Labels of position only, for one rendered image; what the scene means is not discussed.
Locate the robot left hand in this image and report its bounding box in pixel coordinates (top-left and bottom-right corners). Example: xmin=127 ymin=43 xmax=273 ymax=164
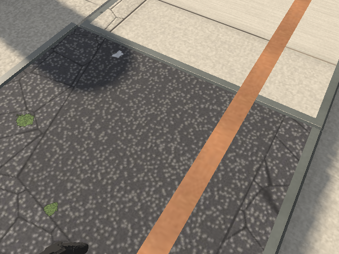
xmin=39 ymin=241 xmax=88 ymax=254

